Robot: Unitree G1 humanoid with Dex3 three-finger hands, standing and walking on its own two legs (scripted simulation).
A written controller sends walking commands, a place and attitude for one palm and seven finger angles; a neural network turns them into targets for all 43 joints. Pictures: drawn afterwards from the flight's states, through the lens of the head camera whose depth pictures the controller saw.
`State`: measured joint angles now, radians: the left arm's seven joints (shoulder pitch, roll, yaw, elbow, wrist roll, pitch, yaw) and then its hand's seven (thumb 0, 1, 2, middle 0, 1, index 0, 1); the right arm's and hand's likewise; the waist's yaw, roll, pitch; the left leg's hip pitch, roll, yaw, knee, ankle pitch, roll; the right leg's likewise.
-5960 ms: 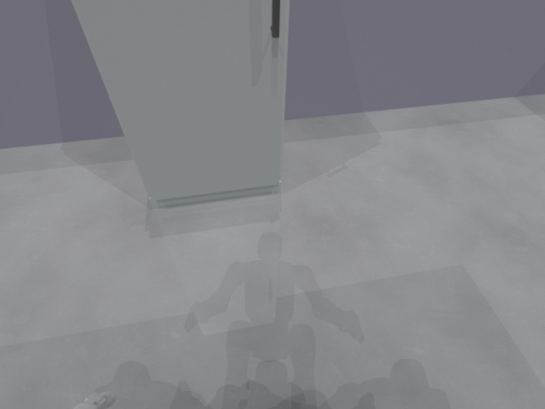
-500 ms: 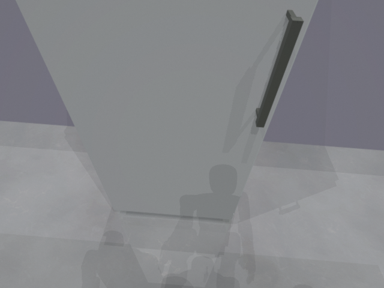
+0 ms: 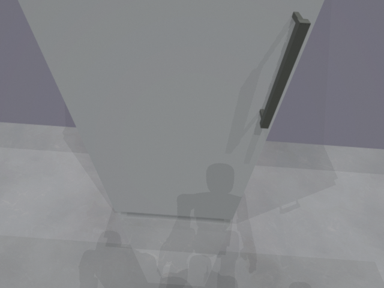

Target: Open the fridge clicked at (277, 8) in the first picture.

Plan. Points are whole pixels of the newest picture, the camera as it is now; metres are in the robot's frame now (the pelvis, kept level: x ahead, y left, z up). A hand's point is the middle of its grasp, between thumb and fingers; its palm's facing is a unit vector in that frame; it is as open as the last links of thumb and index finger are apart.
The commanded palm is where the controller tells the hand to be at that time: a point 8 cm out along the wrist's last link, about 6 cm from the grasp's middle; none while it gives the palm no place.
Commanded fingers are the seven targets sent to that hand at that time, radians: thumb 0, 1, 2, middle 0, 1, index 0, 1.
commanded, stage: look again from close up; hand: right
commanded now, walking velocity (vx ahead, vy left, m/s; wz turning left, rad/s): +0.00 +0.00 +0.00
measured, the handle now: (278, 78) +0.54 -0.16 +0.18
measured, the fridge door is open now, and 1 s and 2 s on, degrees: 0 0 0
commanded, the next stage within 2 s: shuffle to correct the standing spot in 0.60 s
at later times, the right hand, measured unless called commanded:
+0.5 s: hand out of the picture +0.02 -0.19 -0.17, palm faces +0.01 +0.98 -0.21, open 7.4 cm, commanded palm none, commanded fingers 0.00 -0.90 -0.90 0.20 0.30 0.20 0.30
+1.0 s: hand out of the picture +0.01 -0.19 -0.19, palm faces +0.04 +0.99 -0.15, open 7.4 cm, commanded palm none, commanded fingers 0.00 -0.90 -0.90 0.20 0.30 0.20 0.30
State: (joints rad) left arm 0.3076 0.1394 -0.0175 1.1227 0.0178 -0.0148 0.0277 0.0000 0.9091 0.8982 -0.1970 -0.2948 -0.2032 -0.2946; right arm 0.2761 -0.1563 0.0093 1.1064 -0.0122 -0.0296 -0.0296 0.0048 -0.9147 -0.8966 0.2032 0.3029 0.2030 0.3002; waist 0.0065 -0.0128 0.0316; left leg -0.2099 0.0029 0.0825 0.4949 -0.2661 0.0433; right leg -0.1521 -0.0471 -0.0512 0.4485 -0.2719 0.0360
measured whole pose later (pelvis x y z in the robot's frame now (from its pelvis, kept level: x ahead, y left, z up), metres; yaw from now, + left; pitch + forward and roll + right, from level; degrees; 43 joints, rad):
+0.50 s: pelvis +0.00 +0.00 +0.00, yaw +0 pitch -1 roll -1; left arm 0.25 0.16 -0.01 1.12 0.02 -0.02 0.03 0.00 0.91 0.90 -0.20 -0.29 -0.20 -0.29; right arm 0.26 -0.18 0.00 1.10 -0.01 -0.02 -0.02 0.00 -0.91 -0.90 0.20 0.30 0.20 0.30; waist 0.00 0.01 0.04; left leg -0.19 0.00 0.08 0.46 -0.25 0.04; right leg -0.14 -0.05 -0.06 0.43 -0.27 0.03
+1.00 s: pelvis +0.04 -0.02 -0.01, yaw +0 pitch +0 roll +0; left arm 0.34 0.13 -0.01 1.12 0.03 -0.02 0.02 0.00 0.91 0.90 -0.20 -0.29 -0.20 -0.29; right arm 0.35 -0.17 -0.03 1.10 -0.02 -0.01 -0.01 0.00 -0.91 -0.90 0.20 0.30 0.20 0.30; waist -0.01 0.04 0.02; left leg -0.22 0.01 0.07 0.58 -0.36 0.03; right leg -0.17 -0.04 -0.06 0.57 -0.40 0.02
